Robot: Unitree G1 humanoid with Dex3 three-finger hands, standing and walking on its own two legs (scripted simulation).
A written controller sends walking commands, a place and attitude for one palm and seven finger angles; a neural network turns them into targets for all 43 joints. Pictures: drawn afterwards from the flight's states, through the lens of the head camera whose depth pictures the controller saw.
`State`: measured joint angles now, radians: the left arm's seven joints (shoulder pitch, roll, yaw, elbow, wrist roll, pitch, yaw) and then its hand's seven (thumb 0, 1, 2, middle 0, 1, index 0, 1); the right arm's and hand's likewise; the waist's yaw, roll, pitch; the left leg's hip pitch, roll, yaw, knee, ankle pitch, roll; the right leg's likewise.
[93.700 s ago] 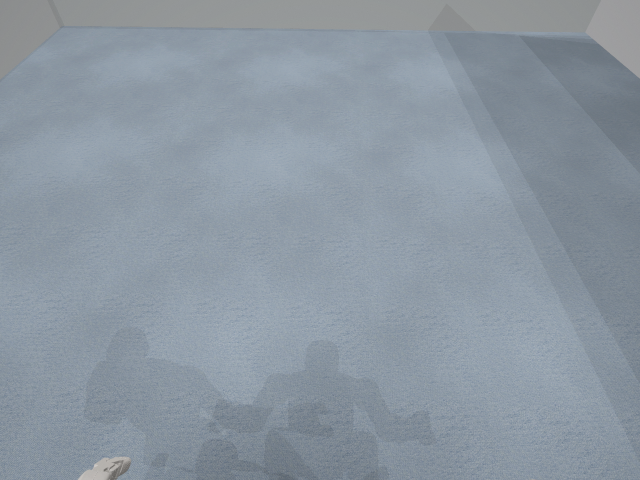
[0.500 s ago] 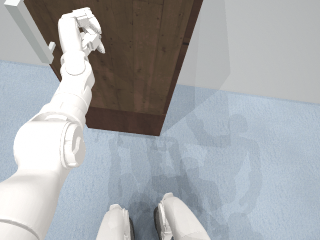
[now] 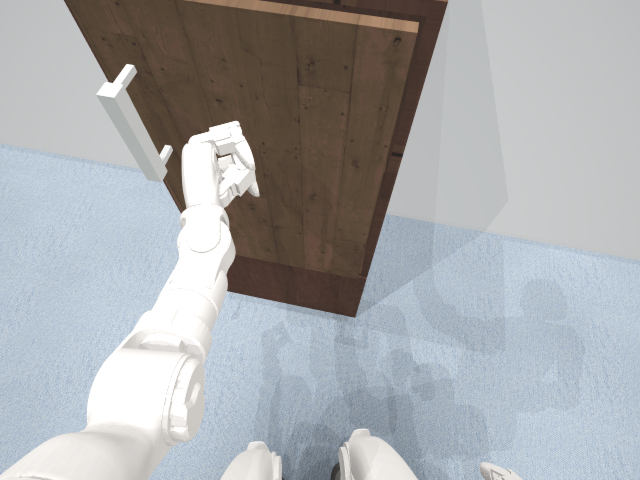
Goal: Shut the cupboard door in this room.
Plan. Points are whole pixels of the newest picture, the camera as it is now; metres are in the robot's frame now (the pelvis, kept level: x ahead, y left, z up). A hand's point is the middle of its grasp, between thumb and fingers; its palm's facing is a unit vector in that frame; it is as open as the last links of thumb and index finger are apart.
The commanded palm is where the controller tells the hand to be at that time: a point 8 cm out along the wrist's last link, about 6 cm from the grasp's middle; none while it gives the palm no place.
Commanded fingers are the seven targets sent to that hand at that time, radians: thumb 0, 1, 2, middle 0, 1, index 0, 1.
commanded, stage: draw the hand back to the body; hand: left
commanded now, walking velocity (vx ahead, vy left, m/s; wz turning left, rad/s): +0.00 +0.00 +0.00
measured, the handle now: (143, 127) +0.58 +0.21 +0.06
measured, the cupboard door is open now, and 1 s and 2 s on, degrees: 0 0 0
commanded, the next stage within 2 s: step back with the hand held close in 1.52 s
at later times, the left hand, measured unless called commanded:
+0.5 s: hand (153, 242) +0.35 +0.13 +0.14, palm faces +0.04 -1.00 -0.09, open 3.1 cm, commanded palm +0.30 +0.20 +0.15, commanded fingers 0.00 0.90 0.90 -1.05 -1.23 -1.05 -1.23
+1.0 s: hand out of the picture +0.24 +0.27 +0.21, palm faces +0.34 -0.88 -0.34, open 5.0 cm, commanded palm +0.18 +0.31 +0.23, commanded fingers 0.00 0.90 0.90 -0.37 -0.48 -0.37 -0.48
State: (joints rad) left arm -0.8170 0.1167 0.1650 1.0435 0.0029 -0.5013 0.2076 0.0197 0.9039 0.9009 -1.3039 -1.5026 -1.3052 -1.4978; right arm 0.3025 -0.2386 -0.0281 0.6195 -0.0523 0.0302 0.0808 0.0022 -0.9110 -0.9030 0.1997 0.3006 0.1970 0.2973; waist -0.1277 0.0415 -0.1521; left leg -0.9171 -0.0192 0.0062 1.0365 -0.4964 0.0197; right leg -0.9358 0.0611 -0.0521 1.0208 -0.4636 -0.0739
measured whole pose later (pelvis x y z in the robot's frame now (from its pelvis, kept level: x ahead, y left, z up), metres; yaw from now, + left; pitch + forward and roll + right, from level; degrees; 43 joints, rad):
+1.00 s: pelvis +0.02 +0.03 +0.08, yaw +1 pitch -2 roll -1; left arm 0.33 0.31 0.20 -0.26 -0.07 -0.04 0.07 0.02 0.90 0.90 -0.63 -0.77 -0.64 -0.76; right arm 0.18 -0.22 0.05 0.58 0.03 -0.02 -0.06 0.01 -0.91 -0.90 0.20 0.30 0.20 0.30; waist 0.06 0.08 -0.02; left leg -0.12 -0.06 -0.01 0.42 -0.27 0.06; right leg -0.12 0.03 -0.03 0.40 -0.24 -0.02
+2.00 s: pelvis -0.01 +0.03 +0.07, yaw +0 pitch +2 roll -1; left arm 0.54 0.39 0.39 -0.40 -0.08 -0.16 0.11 0.02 0.89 0.90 -0.21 -0.30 -0.22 -0.30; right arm 0.19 -0.27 -0.03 0.58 0.03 0.03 -0.08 0.01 -0.91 -0.90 0.20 0.30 0.20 0.30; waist 0.01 0.07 -0.03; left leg -0.28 -0.06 0.01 0.51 -0.27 0.06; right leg -0.29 0.03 -0.02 0.50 -0.24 -0.02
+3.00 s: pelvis -0.10 +0.04 +0.06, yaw +1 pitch +4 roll -3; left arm 0.51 0.41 0.49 -0.53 -0.03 -0.29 0.13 0.01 0.89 0.90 -0.21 -0.30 -0.22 -0.30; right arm 0.22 -0.19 0.00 0.62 -0.02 -0.08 -0.07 0.01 -0.91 -0.90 0.20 0.30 0.20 0.30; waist 0.00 -0.01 -0.04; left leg -0.52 -0.01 0.01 0.64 -0.19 0.07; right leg -0.34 0.09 0.06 0.63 -0.34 0.00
